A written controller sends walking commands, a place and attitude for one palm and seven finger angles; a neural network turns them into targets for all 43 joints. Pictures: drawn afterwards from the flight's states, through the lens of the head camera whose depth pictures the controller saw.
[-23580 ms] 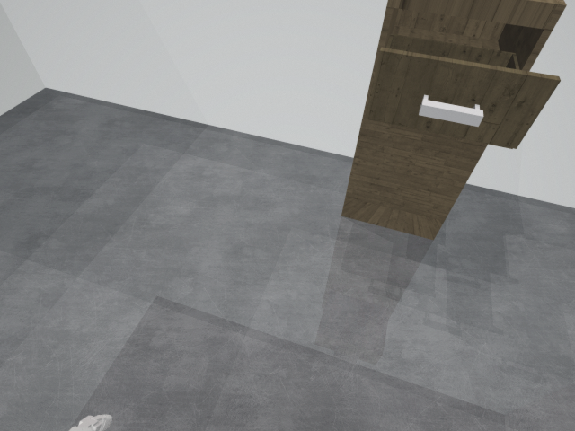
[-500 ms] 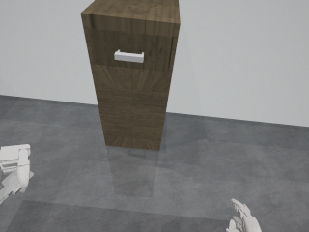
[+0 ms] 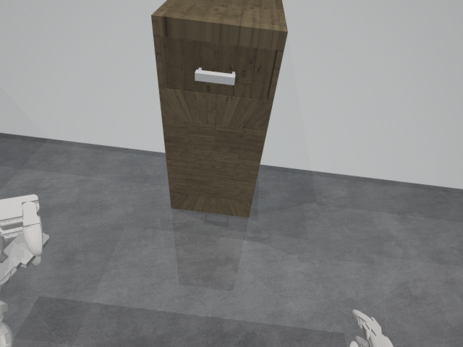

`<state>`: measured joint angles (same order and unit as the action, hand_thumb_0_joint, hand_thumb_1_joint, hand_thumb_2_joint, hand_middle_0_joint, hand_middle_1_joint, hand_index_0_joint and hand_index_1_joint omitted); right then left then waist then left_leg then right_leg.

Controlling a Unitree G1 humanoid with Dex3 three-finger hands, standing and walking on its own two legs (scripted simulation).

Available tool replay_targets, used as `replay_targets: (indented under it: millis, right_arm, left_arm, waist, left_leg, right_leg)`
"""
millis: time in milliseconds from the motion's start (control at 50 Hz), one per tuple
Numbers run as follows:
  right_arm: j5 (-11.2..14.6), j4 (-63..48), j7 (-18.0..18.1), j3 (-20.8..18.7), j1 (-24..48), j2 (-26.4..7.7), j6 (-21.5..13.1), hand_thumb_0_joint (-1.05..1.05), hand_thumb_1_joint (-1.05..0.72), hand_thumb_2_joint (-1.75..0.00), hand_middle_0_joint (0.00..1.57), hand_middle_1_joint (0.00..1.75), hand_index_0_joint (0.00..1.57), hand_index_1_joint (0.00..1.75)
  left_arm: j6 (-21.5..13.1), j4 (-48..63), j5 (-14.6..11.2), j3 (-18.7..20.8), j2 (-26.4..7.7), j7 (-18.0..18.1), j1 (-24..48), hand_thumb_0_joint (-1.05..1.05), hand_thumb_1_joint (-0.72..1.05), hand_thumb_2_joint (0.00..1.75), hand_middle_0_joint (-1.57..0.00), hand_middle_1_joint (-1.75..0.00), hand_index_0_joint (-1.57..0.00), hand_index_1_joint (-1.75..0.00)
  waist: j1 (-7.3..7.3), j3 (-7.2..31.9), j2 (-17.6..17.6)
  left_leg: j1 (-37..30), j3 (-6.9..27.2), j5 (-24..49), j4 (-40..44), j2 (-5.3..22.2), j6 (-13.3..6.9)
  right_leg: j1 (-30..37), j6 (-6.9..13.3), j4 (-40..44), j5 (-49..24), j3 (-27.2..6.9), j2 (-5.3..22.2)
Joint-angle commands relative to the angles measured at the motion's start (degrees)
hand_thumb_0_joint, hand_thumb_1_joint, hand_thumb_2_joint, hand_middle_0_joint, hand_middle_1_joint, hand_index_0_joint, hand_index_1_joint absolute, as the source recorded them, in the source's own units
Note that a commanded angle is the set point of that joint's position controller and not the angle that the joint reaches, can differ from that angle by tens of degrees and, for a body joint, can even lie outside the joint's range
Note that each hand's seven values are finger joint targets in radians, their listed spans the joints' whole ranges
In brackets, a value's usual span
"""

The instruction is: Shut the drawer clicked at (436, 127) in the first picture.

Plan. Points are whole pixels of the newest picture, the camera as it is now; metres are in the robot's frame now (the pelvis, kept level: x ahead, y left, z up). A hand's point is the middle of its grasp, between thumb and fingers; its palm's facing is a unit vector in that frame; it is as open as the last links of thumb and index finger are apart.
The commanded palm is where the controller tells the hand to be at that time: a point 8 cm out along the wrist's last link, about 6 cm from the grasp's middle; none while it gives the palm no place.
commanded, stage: stop stepping back and stand still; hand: left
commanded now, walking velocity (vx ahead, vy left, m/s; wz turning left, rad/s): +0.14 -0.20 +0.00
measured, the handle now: (216, 74) +0.94 +0.11 +0.05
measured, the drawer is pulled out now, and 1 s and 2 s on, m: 0.00 0.00 0.00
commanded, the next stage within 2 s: let the arm hang, fingers relaxed in 0.24 s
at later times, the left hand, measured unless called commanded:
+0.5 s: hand (105, 322) +0.18 +0.22 -0.06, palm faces +0.18 -0.91 -0.37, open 3.1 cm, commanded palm none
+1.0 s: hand out of the picture -0.04 +0.15 -0.15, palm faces +0.11 -0.97 -0.22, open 6.2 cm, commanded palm none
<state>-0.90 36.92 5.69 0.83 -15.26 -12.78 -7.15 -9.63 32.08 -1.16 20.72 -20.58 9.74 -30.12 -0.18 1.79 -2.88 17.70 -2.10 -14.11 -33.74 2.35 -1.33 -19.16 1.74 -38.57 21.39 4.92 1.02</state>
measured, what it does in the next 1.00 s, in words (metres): steps on the spot: right foot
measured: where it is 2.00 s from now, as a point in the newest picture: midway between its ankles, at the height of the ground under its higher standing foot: outside the picture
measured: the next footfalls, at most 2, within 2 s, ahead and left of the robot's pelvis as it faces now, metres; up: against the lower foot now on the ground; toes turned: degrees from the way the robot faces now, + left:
right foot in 0.22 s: +0.05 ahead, -0.12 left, +0.00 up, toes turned +5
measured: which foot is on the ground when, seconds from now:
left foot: down 0.00-1.00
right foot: up 0.00-0.20, down 0.22-1.00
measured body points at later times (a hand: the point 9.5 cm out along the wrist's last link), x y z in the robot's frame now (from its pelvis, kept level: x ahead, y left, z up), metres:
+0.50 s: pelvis -0.02 -0.01 -0.02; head -0.02 -0.04 +0.43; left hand +0.16 +0.27 -0.03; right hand +0.12 -0.26 -0.14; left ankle +0.02 +0.13 -0.72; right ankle +0.01 -0.13 -0.72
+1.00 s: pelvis -0.01 -0.03 +0.02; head +0.02 -0.04 +0.47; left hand -0.05 +0.20 -0.13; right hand +0.01 -0.24 -0.15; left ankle -0.01 +0.09 -0.72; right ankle +0.01 -0.13 -0.72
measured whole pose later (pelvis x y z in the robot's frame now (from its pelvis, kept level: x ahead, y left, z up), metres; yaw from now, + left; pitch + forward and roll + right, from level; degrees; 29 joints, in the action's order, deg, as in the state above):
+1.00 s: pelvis -0.01 -0.03 +0.02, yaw +5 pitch -1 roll +0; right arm -0.9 63.0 1.8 -0.2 -15.9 -8.2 0.6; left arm 0.7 -64.9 0.4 0.1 -9.1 1.5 -16.5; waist -0.2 -3.6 1.6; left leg 10.9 0.0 -12.1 -23.8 0.3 0.3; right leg -11.4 1.8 -23.9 11.6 0.5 -1.6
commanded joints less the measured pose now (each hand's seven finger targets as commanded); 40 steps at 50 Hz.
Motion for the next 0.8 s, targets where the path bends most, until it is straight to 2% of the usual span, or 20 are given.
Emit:
replay_targets:
  millis: [0, 40, 140, 160, 180, 200, 240, 300, 320, 340, 360, 400, 440, 460, 500, 520, 580, 620, 660, 780]
  right_arm:
    - [0.24, -9.13, -1.32, -2.87, 7.24, -5.4, -4.6, 0.0, -0.9, -0.9, 0.2, 0.3, 0.2, 0.3]
    - [0.66, -9.31, -2.54, -2.66, 7.55, -4.96, -4.44, 0.0, -0.9, -0.9, 0.2, 0.3, 0.2, 0.3]
    - [-0.06, -10.69, -1.99, -2.8, 8.32, -5.69, -1.44, 0.0, -0.9, -0.9, 0.2, 0.3, 0.2, 0.3]
    - [0.13, -10.78, -1.73, -3.16, 8.45, -5.45, -0.53, 0.0, -0.9, -0.9, 0.2, 0.3, 0.2, 0.3]
    - [0.38, -10.69, -1.69, -3.6, 7.54, -4.73, 0.33, 0.0, -0.9, -0.9, 0.2, 0.3, 0.2, 0.3]
    - [0.79, -10.9, -1.67, -3.4, 7.32, -4.4, -0.09, 0.0, -0.9, -0.9, 0.2, 0.3, 0.2, 0.3]
    - [0.26, -7.93, -1.87, -3.13, 5.84, -4.25, -1.67, 0.0, -0.9, -0.9, 0.2, 0.3, 0.2, 0.3]
    - [0.25, -8.13, -0.93, -2.74, 8.18, -4.35, -1.5, 0.0, -0.9, -0.9, 0.2, 0.3, 0.2, 0.3]
    - [-0.11, 6.32, -7.33, -5.43, -0.01, -9.93, -1.01, 0.0, -0.9, -0.9, 0.2, 0.3, 0.2, 0.3]
    - [-0.48, 3.87, -7.01, -4.98, -1.28, -8.58, 2.94, 0.0, -0.9, -0.9, 0.2, 0.3, 0.2, 0.3]
    - [-1.3, 1.88, -6.18, -5.11, -0.22, -10.65, 4.16, 0.0, -0.9, -0.9, 0.2, 0.3, 0.2, 0.3]
    - [-3.05, -1.25, -5.37, -4.97, 0.6, -11.5, 3.58, 0.0, -0.9, -0.9, 0.2, 0.3, 0.2, 0.3]
    - [-2.82, 0.63, -4.79, -3.98, 2.69, -10.88, 4.31, 0.0, -0.9, -0.9, 0.2, 0.3, 0.2, 0.3]
    - [-2.13, 1.4, -4.68, -3.69, 5.26, -10.12, 5.02, 0.0, -0.9, -0.9, 0.2, 0.3, 0.2, 0.3]
    - [-0.39, 2.78, -5.2, -2.92, 4.28, -4.13, 6.86, 0.0, -0.9, -0.9, 0.2, 0.3, 0.2, 0.3]
    - [-0.58, 5.06, -5.39, -3.35, 4.22, -4.27, 8.1, 0.0, -0.9, -0.9, 0.2, 0.3, 0.2, 0.3]
    - [-0.61, 10.16, -5.22, -3.33, 0.67, -3.27, 8.44, 0.0, -0.9, -0.9, 0.2, 0.3, 0.2, 0.3]
    - [-0.71, 13.02, -5.1, -3.2, -3.65, -1.23, 7.89, 0.0, -0.9, -0.9, 0.2, 0.3, 0.2, 0.3]
    - [-0.95, 15.08, -4.36, -2.61, -2.57, -2.96, 6.69, 0.0, -0.9, -0.9, 0.2, 0.3, 0.2, 0.3]
    - [0.01, 20.45, -3.7, -2.45, -3.07, -2.22, 6.86, 0.0, -0.9, -0.9, 0.2, 0.3, 0.2, 0.3]
  left_arm:
    - [-5.15, 17.19, 0.14, 7.14, -12.5, -0.52, 2.58, 0.0, 0.9, 0.9, -1.4, -1.6, -1.4, -1.6]
    - [-5.27, 17.41, 0.42, 7.31, -11.45, -0.57, -3.11, 0.0, 0.9, 0.9, -1.4, -1.6, -1.4, -1.6]
    - [-4.2, 12.5, 0.52, 7.56, -10.85, 0.3, -5.73, 0.0, 0.9, 0.9, -1.4, -1.6, -1.4, -1.6]
    - [-3.79, 10.94, 0.55, 7.69, -11.2, 0.33, -5.06, 0.0, 0.9, 0.9, -1.4, -1.6, -1.4, -1.6]
    - [-3.35, 9.98, 0.35, 8.56, -12.35, 0.25, -3.89, 0.0, 0.9, 0.9, -1.4, -1.6, -1.4, -1.6]
    - [-2.87, 9.59, -0.86, 9.21, -12.76, 0.36, -3.23, 0.0, 0.9, 0.9, -1.4, -1.6, -1.4, -1.6]
    - [-4.89, 11.87, -0.9, 11.05, -14.49, 0.7, 2.44, 0.0, 0.9, 0.9, -1.4, -1.6, -1.4, -1.6]
    - [-4.29, 11.88, -0.59, 6.17, -9.6, 0.08, -0.63, 0.0, 0.9, 0.9, -1.4, -1.6, -1.4, -1.6]
    - [6.22, -34.47, 4.85, -13.19, 3.36, -7.39, 6.35, 0.0, 0.9, 0.9, -1.4, -1.6, -1.4, -1.6]
    - [10.52, -35.56, 3.69, -13.5, 4.91, -8.99, 2.99, 0.0, 0.9, 0.9, -1.36, -1.56, -1.36, -1.56]
    - [11.48, -36.11, 3.42, -13.91, 6.01, -9.24, 4.61, 0.0, 0.9, 0.9, -1.32, -1.51, -1.32, -1.51]
    - [9.98, -38.41, 3.55, -14.38, 4.58, -9.68, 11.87, 0.0, 0.9, 0.9, -1.24, -1.43, -1.24, -1.43]
    - [9.57, -48.66, 2.79, -15.04, 4.55, -9.44, 11.47, 0.0, 0.9, 0.9, -1.16, -1.34, -1.16, -1.34]
    - [9.61, -54.84, 2.71, -15.04, 3.17, -9.26, 8.07, 0.0, 0.9, 0.9, -1.12, -1.3, -1.12, -1.3]
    - [9.36, -63.01, 2.92, -15.24, -4.65, -9.13, 9.91, 0.0, 0.9, 0.9, -1.04, -1.21, -1.04, -1.21]
    - [9.53, -65.92, 2.92, -16.16, -4.65, -9.29, 13.28, 0.0, 0.9, 0.9, -1.0, -1.17, -1.0, -1.17]
    - [9.31, -74.05, 2.63, -17.04, -0.75, -8.84, 17.38, 0.0, 0.9, 0.9, -0.88, -1.04, -0.88, -1.04]
    - [9.16, -76.72, 2.53, -16.38, 1.9, -8.27, 17.24, 0.0, 0.9, 0.9, -0.8, -0.95, -0.8, -0.95]
    - [9.19, -79.97, 1.55, -17.74, 4.75, -8.51, 14.14, 0.0, 0.9, 0.9, -0.72, -0.86, -0.72, -0.86]
    - [9.02, -88.97, 1.43, -18.7, 3.35, -8.43, 13.56, 0.0, 0.9, 0.9, -0.48, -0.6, -0.48, -0.6]
  waist:
    - [2.05, -1.32, 16.8]
    - [0.81, -3.63, 10.43]
    - [0.0, -2.15, 16.67]
    - [-0.39, -2.44, 8.68]
    - [-0.15, -2.84, -5.61]
    - [0.38, -3.11, -11.22]
    - [1.58, 2.84, -5.91]
    - [1.78, -2.51, -3.42]
    - [6.89, -4.63, 5.9]
    - [4.41, -3.34, 16.02]
    - [3.6, -3.12, 18.01]
    - [3.42, 0.11, 1.19]
    - [0.44, 4.62, 3.44]
    - [-2.18, 5.58, 2.87]
    - [-0.55, -0.62, -9.71]
    - [-0.1, -4.31, -5.94]
    - [2.14, -5.97, -2.91]
    - [3.19, -0.77, 1.69]
    - [0.3, 1.28, 11.93]
    - [0.34, 0.4, 4.28]
  left_leg:
    - [-3.96, 30.52, -22.34, 24.98, 19.16, -10.93]
    - [2.0, 22.21, -17.75, 23.76, 17.1, -9.42]
    - [18.06, 6.75, -27.92, 18.56, 9.67, -2.49]
    - [19.88, 3.84, -25.27, 7.97, 6.48, -1.25]
    - [20.66, -0.65, -18.7, -10.27, 0.66, 0.14]
    - [20.34, -0.65, -11.77, -23.15, -1.7, 0.88]
    - [12.83, 2.01, -11.82, -24.8, 1.22, 1.19]
    - [-1.56, -0.94, -6.74, -5.42, 1.59, 0.25]
    - [-3.06, 2.65, 6.45, -5.63, 5.35, -0.42]
    - [-0.46, 15.34, 9.14, 4.73, 9.48, -3.41]
    - [1.53, 25.59, 8.54, 11.31, 16.77, -8.42]
    - [2.48, 33.58, 15.86, 10.75, 18.12, -12.9]
    - [2.0, 21.92, 31.95, 4.96, 13.1, -9.22]
    - [6.4, 14.72, 24.83, 1.05, 8.25, -5.33]
    - [10.33, 2.09, -12.57, -9.53, -3.59, 1.74]
    - [6.63, 2.83, -16.04, -13.93, -2.81, 1.34]
    - [3.83, 2.93, -9.46, -14.35, -1.74, 0.79]
    - [-4.59, 2.95, -1.58, 1.16, -0.63, 0.44]
    - [-6.23, 10.94, 11.94, 10.14, 5.57, -2.39]
    - [-6.13, 6.14, 7.22, 12.13, 3.02, -0.64]
  right_leg:
    - [-13.07, -1.51, -22.96, 7.86, -6.42, 0.02]
    - [-7.81, -1.21, -16.81, 2.94, -5.68, 1.86]
    - [17.93, 0.62, 3.4, 6.67, 3.6, -3.51]
    - [18.99, 2.33, 10.86, 9.65, -1.48, -1.5]
    - [14.27, 6.89, 21.34, 16.51, -18.17, 7.27]
    - [9.35, 11.15, 28.72, 10.15, -32.12, 17.86]
    - [5.57, 11.23, 25.01, 9.26, -25.42, 18.34]
    - [-6.24, 7.18, 20.93, 12.56, -13.57, 12.38]
    - [-14.05, 2.76, 0.55, -10.25, -0.67, 12.57]
    - [-15.16, -1.42, -9.27, 1.88, -0.41, 2.38]
    - [-18.21, -2.52, -19.37, 13.46, -1.53, -0.25]
    - [-15.09, -2.58, -22.1, 11.69, -7.52, 1.05]
    - [-2.6, -3.14, -8.93, 5.96, -5.64, 0.18]
    - [7.83, -2.87, 1.13, -5.25, -6.09, 0.41]
    - [2.51, 3.61, 20.6, -5.68, -26.51, 15.62]
    - [-5.28, 5.9, 24.55, 6.7, -28.11, 15.75]
    - [-3.9, 7.39, 22.91, -1.79, -23.43, 10.96]
    - [0.14, 5.71, 15.93, -12.51, -16.51, 8.81]
    - [3.23, 0.99, 11.71, -13.37, -10.44, 2.17]
    - [9.66, 0.97, 17.79, -15.64, -10.26, 3.49]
